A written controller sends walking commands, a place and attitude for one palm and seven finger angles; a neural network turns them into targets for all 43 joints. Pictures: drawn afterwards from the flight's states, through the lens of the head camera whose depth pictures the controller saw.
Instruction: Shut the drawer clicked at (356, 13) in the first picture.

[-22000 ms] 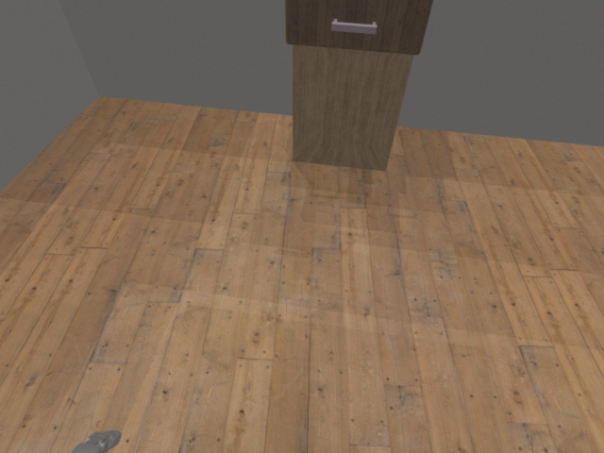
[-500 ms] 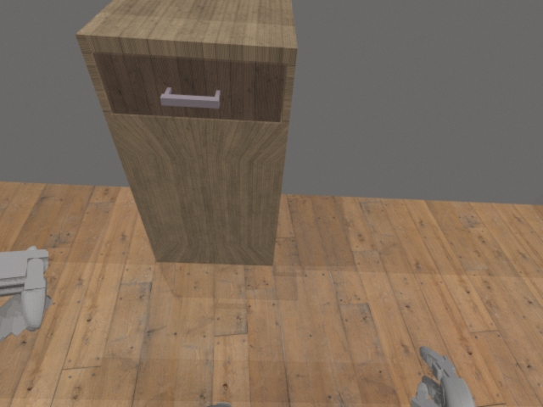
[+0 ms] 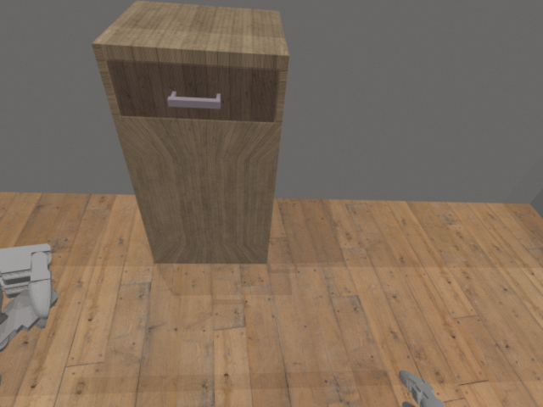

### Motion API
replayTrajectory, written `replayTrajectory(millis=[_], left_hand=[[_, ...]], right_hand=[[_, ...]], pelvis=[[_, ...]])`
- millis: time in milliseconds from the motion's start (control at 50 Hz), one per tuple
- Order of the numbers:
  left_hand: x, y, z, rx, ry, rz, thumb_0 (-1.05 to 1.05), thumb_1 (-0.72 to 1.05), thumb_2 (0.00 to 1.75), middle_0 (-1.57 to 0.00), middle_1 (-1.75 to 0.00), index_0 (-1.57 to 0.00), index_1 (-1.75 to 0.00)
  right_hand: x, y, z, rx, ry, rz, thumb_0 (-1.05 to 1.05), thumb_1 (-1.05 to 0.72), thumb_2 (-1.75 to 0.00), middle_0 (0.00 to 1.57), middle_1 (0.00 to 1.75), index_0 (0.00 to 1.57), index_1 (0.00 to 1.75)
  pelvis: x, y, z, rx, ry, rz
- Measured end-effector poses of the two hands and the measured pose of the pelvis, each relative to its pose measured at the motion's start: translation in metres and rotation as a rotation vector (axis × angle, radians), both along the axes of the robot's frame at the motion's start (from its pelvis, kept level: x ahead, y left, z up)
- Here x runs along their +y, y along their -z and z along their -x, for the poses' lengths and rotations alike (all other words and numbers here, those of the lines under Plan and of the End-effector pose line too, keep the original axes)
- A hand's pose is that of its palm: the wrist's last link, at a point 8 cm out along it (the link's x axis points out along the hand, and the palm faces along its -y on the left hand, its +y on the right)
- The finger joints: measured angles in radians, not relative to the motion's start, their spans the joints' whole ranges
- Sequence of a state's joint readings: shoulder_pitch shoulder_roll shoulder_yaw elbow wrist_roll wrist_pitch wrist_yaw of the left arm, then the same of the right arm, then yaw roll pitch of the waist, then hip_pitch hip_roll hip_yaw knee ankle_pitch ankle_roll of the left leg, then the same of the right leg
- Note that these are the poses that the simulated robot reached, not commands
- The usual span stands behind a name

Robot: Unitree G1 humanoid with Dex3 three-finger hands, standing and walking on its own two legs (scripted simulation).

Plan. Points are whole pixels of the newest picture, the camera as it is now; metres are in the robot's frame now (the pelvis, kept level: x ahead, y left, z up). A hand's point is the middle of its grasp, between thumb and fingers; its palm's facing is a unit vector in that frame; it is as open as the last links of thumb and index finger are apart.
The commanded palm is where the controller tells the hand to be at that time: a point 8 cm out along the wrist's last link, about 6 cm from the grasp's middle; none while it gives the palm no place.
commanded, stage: stop stepping back and stand still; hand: left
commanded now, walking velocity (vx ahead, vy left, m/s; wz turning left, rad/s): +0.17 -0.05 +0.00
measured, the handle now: (195, 99) +0.86 +0.29 +0.05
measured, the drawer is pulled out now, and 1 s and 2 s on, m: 0.00 0.00 0.00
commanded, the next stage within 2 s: let the arm hang, fingers relaxed in 0.38 s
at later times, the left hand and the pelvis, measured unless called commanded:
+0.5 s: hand (46, 311) +0.17 +0.26 +0.15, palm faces +0.41 -0.81 -0.42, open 3.2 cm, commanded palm none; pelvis -0.02 +0.01 -0.01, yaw +2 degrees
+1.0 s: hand out of the picture -0.12 +0.22 -0.17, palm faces +0.08 -0.97 -0.25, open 4.7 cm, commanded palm none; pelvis -0.04 +0.02 +0.00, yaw +4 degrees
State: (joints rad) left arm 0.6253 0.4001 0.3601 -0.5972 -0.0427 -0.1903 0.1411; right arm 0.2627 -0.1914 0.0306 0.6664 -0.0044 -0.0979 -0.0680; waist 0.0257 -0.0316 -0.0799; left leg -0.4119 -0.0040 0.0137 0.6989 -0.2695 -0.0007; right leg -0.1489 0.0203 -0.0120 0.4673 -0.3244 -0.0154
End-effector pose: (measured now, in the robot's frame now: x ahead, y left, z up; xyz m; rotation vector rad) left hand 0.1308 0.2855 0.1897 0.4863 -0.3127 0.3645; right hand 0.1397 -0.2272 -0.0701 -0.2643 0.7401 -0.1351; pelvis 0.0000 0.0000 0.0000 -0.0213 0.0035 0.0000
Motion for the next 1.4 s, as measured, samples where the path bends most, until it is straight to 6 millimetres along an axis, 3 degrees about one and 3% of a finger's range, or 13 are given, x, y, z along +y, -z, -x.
replayTrajectory(millis=[100,220,320,480,520,600,680,720,760,920,1040,1160,1400], left_hand=[[0.015,0.017,-0.006,-0.014,-0.038,0.061,0.01,0.89,0.89,-1.41,-1.59,-1.41,-1.6],[-0.003,0.004,-0.002,0.042,0.043,-0.03,0.02,0.89,0.89,-1.41,-1.59,-1.4,-1.6],[-0.013,-0.002,0.011,0.067,0.057,-0.091,0.02,0.89,0.89,-1.41,-1.59,-1.4,-1.6],[0.007,0.01,0.011,0.03,-0.042,-0.005,0.01,0.89,0.89,-1.41,-1.59,-1.4,-1.6],[0.014,0.039,-0.002,0.141,-0.029,0.012,0.01,0.89,0.89,-1.41,-1.59,-1.4,-1.6],[0.022,0.166,-0.012,0.644,-0.093,0.22,0.0,0.9,0.89,-1.36,-1.56,-1.36,-1.56],[-0.009,0.276,0.039,1.118,-0.108,0.405,0.01,0.91,0.89,-1.26,-1.46,-1.26,-1.47],[-0.031,0.31,0.076,1.299,-0.097,0.481,0.01,0.91,0.89,-1.2,-1.4,-1.19,-1.4],[-0.034,0.327,0.111,1.412,-0.155,0.503,0.01,0.91,0.89,-1.14,-1.37,-1.13,-1.33],[-0.022,0.328,0.225,1.688,-0.342,0.595,0.01,0.91,0.89,-0.84,-1.05,-0.83,-1.02],[-0.023,0.319,0.261,1.795,-0.4,0.602,0.01,0.91,0.89,-0.61,-0.76,-0.6,-0.76],[-0.029,0.321,0.246,1.769,-0.378,0.603,0.01,0.91,0.89,-0.38,-0.51,-0.38,-0.51],[-0.043,0.328,0.159,1.585,-0.245,0.583,0.0,0.91,0.89,-0.22,-0.31,-0.21,-0.32]], right_hand=[[-0.01,0.006,0.022,0.008,0.059,0.046,0.01,-0.9,-0.9,0.2,0.3,0.2,0.3],[0.0,-0.002,0.037,-0.038,0.052,-0.016,0.01,-0.9,-0.9,0.2,0.29,0.2,0.3],[-0.001,0.009,0.039,-0.001,0.038,-0.049,0.01,-0.9,-0.9,0.2,0.3,0.2,0.3],[-0.005,0.017,0.027,0.029,0.032,-0.001,0.01,-0.9,-0.9,0.2,0.3,0.2,0.3],[-0.005,0.023,0.02,0.044,-0.008,-0.013,0.01,-0.9,-0.9,0.2,0.29,0.2,0.3],[-0.004,0.041,0.015,0.119,-0.039,-0.03,0.01,-0.9,-0.9,0.2,0.29,0.2,0.3],[0.002,0.044,0.03,0.192,-0.024,-0.045,0.01,-0.91,-0.9,0.2,0.29,0.2,0.3],[0.005,0.045,0.046,0.249,-0.011,-0.043,0.01,-0.91,-0.9,0.2,0.29,0.2,0.3],[0.007,0.048,0.065,0.324,-0.002,-0.039,0.01,-0.91,-0.9,0.2,0.29,0.2,0.3],[0.014,0.064,0.145,0.627,0.041,-0.051,0.01,-0.91,-0.9,0.2,0.29,0.2,0.3],[0.018,0.07,0.181,0.728,0.088,-0.074,0.0,-0.91,-0.9,0.2,0.29,0.2,0.3],[0.021,0.073,0.192,0.747,0.108,-0.091,0.0,-0.91,-0.9,0.2,0.29,0.2,0.3],[0.026,0.074,0.164,0.658,0.108,-0.116,0.0,-0.91,-0.9,0.19,0.29,0.2,0.3]], pelvis=[[0.011,0.006,0.008,-0.023,-0.023,-0.015],[0.003,-0.001,0.021,-0.03,-0.005,-0.026],[-0.002,0.001,0.025,-0.024,-0.005,-0.017],[0.009,0.005,0.017,-0.036,-0.032,-0.004],[0.014,0.007,0.018,-0.028,-0.043,-0.009],[0.019,0.012,0.025,-0.016,-0.059,-0.026],[0.016,0.01,0.03,-0.035,-0.06,-0.025],[0.015,0.008,0.032,-0.042,-0.06,-0.022],[0.014,0.005,0.034,-0.044,-0.063,-0.014],[0.016,-0.003,0.037,-0.032,-0.076,-0.002],[0.02,-0.004,0.036,-0.034,-0.071,-0.008],[0.021,-0.005,0.034,-0.039,-0.067,-0.014],[0.016,-0.005,0.028,-0.042,-0.061,-0.021]])
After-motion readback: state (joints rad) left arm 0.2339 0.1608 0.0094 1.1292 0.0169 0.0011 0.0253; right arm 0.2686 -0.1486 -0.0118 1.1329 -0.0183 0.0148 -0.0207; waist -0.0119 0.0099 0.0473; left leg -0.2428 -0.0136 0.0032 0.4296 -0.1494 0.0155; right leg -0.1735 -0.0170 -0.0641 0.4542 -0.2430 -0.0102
